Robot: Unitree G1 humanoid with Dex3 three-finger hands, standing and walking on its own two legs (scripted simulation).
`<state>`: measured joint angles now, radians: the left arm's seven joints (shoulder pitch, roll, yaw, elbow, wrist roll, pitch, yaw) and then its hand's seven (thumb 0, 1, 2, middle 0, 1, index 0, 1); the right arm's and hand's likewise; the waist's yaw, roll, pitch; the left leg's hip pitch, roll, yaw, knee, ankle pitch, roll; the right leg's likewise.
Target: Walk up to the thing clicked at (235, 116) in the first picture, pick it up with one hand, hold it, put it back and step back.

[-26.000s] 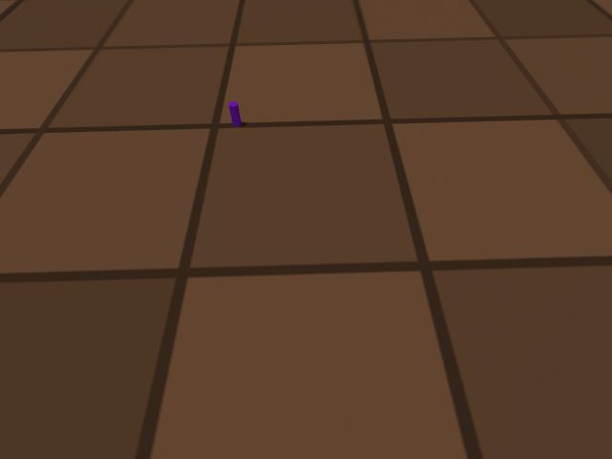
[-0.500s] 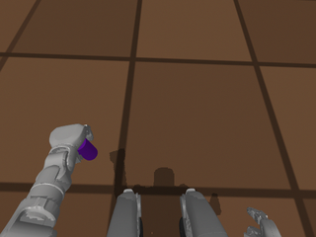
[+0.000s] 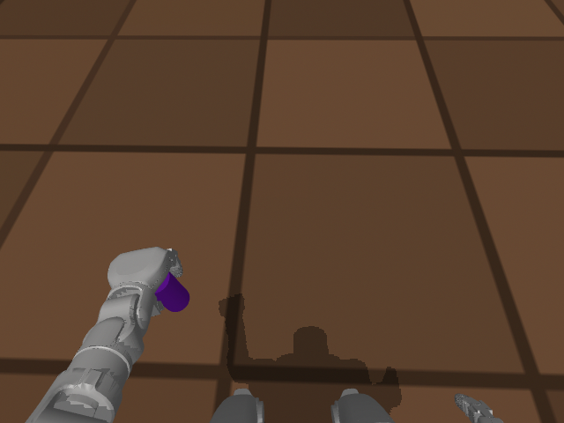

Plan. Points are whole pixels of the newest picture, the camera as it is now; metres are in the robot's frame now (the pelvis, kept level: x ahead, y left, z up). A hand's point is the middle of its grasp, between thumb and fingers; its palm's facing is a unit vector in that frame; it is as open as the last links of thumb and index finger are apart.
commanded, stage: lift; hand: left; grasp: from above
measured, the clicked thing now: (166, 290) +0.35 +0.22 -0.12
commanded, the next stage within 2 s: hold in 0.08 s
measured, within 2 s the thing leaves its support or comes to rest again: neither
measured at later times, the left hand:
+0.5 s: hand (141, 273) +0.34 +0.23 -0.02, palm faces -0.43 -0.07 -0.90, open 7.8 cm
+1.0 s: hand (139, 280) +0.32 +0.22 +0.00, palm faces -0.43 -0.07 -0.90, open 7.8 cm
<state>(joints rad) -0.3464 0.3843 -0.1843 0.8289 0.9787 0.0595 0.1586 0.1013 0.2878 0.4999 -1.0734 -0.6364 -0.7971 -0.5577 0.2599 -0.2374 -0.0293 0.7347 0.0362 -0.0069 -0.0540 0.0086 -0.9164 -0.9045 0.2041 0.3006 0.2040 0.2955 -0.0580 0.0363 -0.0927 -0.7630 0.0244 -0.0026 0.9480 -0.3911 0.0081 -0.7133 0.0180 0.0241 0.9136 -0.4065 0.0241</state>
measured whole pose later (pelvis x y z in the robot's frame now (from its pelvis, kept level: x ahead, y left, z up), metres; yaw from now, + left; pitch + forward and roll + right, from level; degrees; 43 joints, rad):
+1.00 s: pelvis +0.01 +0.00 +0.04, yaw -1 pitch +3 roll +0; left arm -0.26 0.39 -0.21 0.65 0.98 0.03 0.00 0.10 0.29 0.50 -1.04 -0.65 -0.80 -0.56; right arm 0.22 -0.26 -0.03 0.68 0.06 0.04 -0.05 0.01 -0.91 -0.90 0.20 0.30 0.20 0.30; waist -0.01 0.05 -0.03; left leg -0.39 0.01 0.02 0.61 -0.27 0.00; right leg -0.36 0.00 0.05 0.60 -0.29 0.02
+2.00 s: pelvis +0.02 -0.01 +0.05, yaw -1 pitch +1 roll +0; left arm -0.25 0.40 -0.22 0.60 0.97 0.03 -0.06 0.10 0.29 0.50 -0.94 -0.63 -0.79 -0.55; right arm 0.19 -0.25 -0.01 0.67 0.07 0.05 -0.07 0.01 -0.92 -0.90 0.20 0.30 0.20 0.30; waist 0.01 0.05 0.00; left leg -0.28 0.01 0.03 0.48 -0.22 0.00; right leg -0.26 0.00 0.05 0.49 -0.25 0.01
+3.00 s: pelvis -0.04 +0.00 -0.15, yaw -1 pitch +30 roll -3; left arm -0.69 0.41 -0.09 1.21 1.15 -0.01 0.37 0.10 0.32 0.46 -1.03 -0.70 -0.78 -0.55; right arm 0.24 -0.24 -0.06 0.76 -0.04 0.00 -0.02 0.01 -0.90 -0.90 0.20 0.30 0.20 0.29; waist -0.13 0.05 -0.19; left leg -1.58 0.02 -0.03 1.60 -0.55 0.02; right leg -1.52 0.02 0.01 1.57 -0.59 0.03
